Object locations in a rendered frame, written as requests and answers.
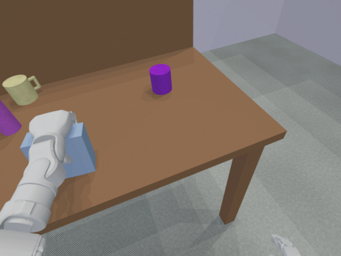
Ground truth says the robot right hand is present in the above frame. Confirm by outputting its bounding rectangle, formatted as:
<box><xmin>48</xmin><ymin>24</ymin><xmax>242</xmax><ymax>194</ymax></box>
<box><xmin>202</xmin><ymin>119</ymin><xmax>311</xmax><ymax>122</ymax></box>
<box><xmin>269</xmin><ymin>234</ymin><xmax>301</xmax><ymax>256</ymax></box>

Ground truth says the sponge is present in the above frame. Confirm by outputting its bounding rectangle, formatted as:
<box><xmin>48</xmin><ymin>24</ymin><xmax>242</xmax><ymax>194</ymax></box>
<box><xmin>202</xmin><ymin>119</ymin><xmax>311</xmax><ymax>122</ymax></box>
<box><xmin>20</xmin><ymin>122</ymin><xmax>96</xmax><ymax>179</ymax></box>

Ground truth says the table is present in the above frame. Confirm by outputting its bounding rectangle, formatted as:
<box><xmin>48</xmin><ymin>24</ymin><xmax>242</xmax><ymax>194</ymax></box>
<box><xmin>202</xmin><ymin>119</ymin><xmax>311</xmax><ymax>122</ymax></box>
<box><xmin>0</xmin><ymin>0</ymin><xmax>287</xmax><ymax>235</ymax></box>

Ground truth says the robot left forearm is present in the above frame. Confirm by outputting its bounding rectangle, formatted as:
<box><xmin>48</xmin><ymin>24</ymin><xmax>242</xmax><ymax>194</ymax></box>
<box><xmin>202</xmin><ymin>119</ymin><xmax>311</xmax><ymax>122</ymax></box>
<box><xmin>0</xmin><ymin>132</ymin><xmax>66</xmax><ymax>233</ymax></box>

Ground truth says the left robot upper arm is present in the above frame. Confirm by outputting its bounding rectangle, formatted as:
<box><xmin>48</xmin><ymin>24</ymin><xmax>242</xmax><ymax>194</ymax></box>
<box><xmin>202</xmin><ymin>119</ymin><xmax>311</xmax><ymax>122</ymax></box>
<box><xmin>0</xmin><ymin>229</ymin><xmax>46</xmax><ymax>256</ymax></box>

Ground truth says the robot left hand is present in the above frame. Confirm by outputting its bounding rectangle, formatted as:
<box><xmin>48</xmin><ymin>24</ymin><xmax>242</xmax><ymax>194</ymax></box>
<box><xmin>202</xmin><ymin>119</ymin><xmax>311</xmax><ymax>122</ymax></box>
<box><xmin>29</xmin><ymin>110</ymin><xmax>78</xmax><ymax>164</ymax></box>

